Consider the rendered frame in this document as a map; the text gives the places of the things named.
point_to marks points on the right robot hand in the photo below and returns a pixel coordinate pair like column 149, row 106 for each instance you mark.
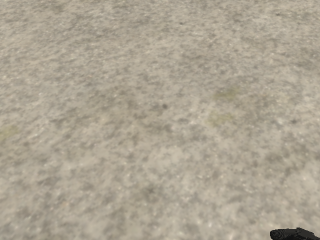
column 292, row 234

